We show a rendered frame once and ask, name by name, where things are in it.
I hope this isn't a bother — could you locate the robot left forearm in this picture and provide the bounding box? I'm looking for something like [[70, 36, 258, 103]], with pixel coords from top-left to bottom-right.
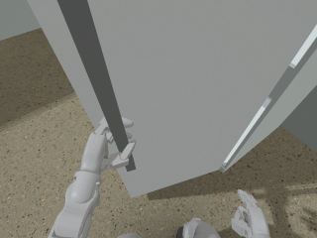
[[48, 170, 102, 238]]

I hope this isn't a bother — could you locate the handle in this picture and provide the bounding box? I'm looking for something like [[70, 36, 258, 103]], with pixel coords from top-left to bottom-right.
[[57, 0, 136, 172]]

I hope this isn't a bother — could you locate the robot right thigh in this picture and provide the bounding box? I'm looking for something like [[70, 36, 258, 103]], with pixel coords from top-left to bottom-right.
[[182, 220, 221, 238]]

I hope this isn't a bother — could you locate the robot right hand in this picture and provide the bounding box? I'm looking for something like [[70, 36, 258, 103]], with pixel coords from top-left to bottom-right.
[[231, 189, 270, 238]]

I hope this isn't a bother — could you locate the robot left hand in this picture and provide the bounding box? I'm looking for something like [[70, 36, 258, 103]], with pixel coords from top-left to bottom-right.
[[80, 117, 137, 176]]

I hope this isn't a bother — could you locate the fridge door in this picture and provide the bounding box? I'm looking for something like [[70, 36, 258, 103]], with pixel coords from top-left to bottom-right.
[[27, 0, 317, 198]]

